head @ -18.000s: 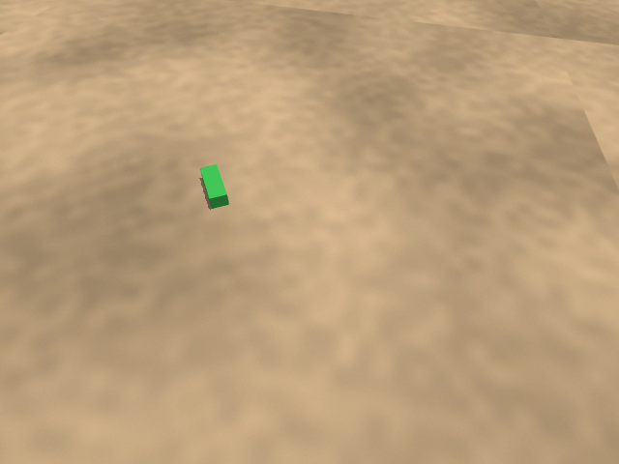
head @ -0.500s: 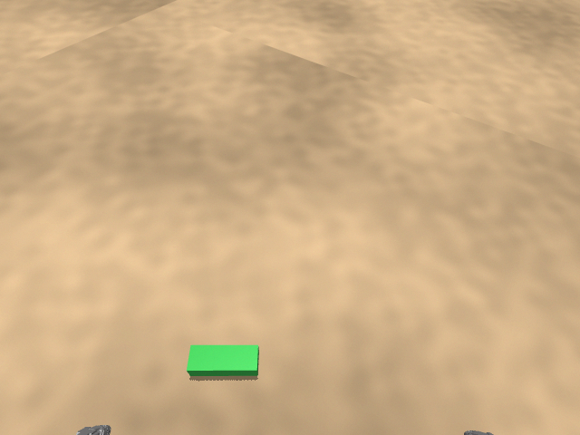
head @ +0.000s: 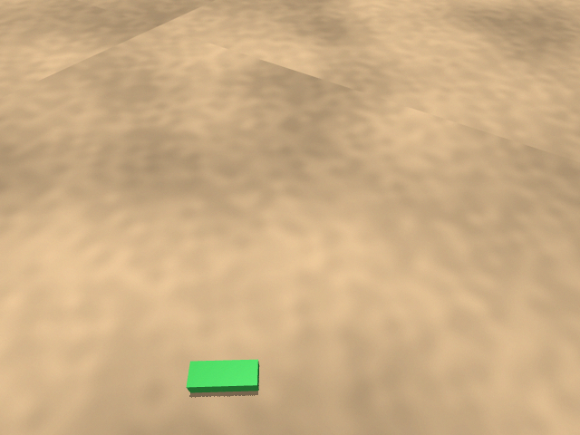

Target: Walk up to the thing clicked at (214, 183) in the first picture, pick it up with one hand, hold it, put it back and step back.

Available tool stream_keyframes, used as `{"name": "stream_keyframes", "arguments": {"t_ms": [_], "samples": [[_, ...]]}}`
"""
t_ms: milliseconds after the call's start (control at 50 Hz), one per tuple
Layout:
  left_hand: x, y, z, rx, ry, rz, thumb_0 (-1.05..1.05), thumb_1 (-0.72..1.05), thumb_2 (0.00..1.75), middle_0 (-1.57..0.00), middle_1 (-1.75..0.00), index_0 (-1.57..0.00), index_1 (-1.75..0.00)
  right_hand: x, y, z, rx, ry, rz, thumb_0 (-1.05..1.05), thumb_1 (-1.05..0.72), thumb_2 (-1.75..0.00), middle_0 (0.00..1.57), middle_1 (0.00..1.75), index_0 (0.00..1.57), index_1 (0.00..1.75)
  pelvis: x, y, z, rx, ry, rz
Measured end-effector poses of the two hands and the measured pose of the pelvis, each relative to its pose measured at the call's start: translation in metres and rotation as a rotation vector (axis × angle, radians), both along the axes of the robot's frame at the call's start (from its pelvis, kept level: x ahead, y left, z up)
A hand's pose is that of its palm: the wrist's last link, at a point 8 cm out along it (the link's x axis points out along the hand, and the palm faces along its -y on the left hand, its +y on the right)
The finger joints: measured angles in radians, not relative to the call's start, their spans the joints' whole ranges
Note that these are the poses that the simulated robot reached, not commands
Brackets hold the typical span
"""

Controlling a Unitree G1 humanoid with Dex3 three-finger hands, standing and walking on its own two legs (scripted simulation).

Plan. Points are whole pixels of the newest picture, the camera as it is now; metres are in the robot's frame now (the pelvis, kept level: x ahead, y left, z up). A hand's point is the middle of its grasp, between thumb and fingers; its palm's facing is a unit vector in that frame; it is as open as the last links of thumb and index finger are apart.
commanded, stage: stand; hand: left
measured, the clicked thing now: (224, 376) +0.41 +0.22 -0.75
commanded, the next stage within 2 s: none
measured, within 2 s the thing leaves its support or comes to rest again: neither
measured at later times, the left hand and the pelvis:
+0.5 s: hand out of the picture +0.09 +0.24 -0.15, palm faces -0.02 -0.94 -0.35, open 7.4 cm; pelvis +0.01 -0.01 +0.00, yaw +0 degrees
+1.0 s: hand out of the picture +0.08 +0.24 -0.15, palm faces -0.02 -0.94 -0.35, open 7.4 cm; pelvis +0.00 -0.01 +0.00, yaw -1 degrees
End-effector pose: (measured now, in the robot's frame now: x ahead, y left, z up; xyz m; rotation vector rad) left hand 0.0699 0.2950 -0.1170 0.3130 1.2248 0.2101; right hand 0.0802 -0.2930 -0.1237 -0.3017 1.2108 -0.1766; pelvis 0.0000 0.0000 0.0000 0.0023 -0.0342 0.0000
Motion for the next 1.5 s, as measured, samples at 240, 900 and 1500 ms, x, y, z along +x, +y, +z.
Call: {"name": "stream_keyframes", "arguments": {"t_ms": [240, 900, 1500], "samples": [[0.010, -0.007, 0.000, -0.001, -0.005, -0.011, 0.01, 0.90, 0.90, -0.20, -0.30, -0.20, -0.30, -0.006, -0.008, 0.000, -0.007, 0.024, -0.013, 0.01, -0.91, -0.90, 0.20, 0.30, 0.20, 0.30, 0.005, -0.006, 0.000, 0.001, 0.002, -0.004], [0.005, -0.011, 0.001, 0.004, 0.001, -0.012, 0.01, 0.90, 0.90, -0.20, -0.30, -0.20, -0.30, -0.011, -0.014, 0.001, -0.012, 0.020, -0.009, 0.01, -0.90, -0.90, 0.20, 0.30, 0.20, 0.30, 0.004, -0.012, 0.001, 0.001, -0.005, -0.011], [0.002, -0.008, 0.001, 0.008, 0.008, -0.020, 0.01, 0.90, 0.90, -0.20, -0.30, -0.20, -0.30, -0.018, -0.014, 0.000, -0.013, 0.029, -0.015, 0.01, -0.90, -0.90, 0.20, 0.30, 0.20, 0.30, 0.003, -0.011, 0.000, 0.001, -0.006, -0.018]]}}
